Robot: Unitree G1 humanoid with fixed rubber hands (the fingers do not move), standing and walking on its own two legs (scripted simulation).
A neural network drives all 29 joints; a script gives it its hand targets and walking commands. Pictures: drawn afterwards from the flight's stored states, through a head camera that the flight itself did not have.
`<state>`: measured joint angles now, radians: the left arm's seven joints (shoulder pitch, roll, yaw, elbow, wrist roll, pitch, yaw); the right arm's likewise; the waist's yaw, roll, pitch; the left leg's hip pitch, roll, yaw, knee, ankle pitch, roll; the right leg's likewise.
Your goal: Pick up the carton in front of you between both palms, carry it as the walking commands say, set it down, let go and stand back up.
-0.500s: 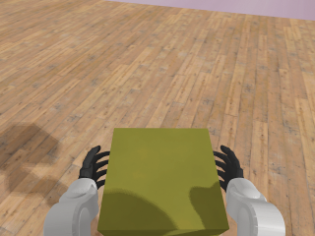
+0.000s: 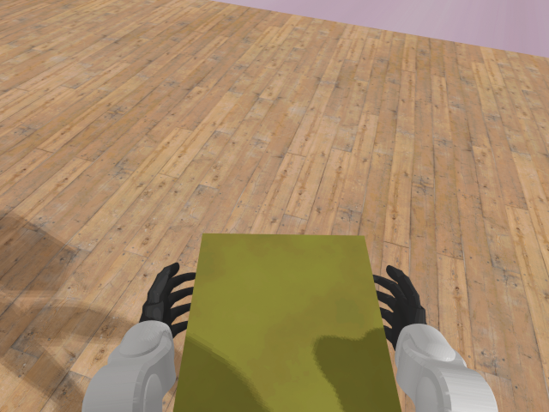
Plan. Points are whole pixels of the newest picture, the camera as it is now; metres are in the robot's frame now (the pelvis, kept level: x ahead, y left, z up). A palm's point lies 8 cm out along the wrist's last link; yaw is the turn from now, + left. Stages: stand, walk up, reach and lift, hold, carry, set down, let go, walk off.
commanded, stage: carry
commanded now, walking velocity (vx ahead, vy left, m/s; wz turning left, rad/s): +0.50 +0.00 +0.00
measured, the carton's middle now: (280, 345) +0.25 +0.00 +0.00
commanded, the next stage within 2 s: none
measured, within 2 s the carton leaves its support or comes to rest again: neither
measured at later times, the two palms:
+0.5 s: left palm (212, 147) +0.56 +0.12 +0.10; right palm (371, 150) +0.58 -0.18 +0.09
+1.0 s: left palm (212, 78) +0.90 +0.15 +0.06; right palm (330, 80) +0.89 -0.15 +0.07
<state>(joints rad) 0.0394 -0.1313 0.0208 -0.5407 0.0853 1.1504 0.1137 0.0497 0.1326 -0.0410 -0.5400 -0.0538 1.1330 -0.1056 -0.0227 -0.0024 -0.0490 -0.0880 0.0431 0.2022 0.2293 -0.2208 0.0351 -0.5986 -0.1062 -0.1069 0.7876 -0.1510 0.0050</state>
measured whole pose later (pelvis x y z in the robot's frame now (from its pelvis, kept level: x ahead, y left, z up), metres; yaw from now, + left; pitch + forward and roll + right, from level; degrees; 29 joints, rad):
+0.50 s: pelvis +0.33 -0.05 +0.00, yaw +3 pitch +4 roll +2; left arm -0.01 -0.13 0.06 -0.55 0.05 1.20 0.12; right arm -0.02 0.13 -0.03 -0.55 -0.08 1.20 -0.11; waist 0.01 0.00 -0.07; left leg -0.60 0.12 0.10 0.77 -0.11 -0.01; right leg -0.08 -0.02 -0.21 0.20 -0.20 -0.06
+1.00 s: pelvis +0.65 +0.00 +0.00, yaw +0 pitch +4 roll -2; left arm 0.03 -0.13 0.03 -0.53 0.08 1.14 0.11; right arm 0.04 0.13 -0.04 -0.53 -0.06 1.12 -0.10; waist -0.02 -0.01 0.00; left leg -0.15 0.05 0.20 0.29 -0.22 0.03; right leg -0.51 -0.06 -0.12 0.63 -0.19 0.01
